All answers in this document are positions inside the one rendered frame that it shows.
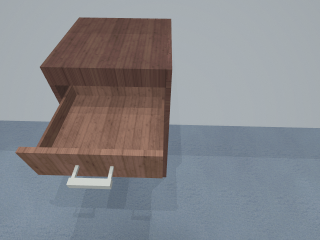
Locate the drawer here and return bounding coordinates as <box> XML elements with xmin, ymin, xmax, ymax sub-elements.
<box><xmin>15</xmin><ymin>85</ymin><xmax>165</xmax><ymax>179</ymax></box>

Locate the cabinet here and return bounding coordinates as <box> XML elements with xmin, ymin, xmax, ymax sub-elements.
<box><xmin>40</xmin><ymin>17</ymin><xmax>172</xmax><ymax>178</ymax></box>

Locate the handle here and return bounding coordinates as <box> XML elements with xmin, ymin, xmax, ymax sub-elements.
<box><xmin>66</xmin><ymin>165</ymin><xmax>114</xmax><ymax>189</ymax></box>

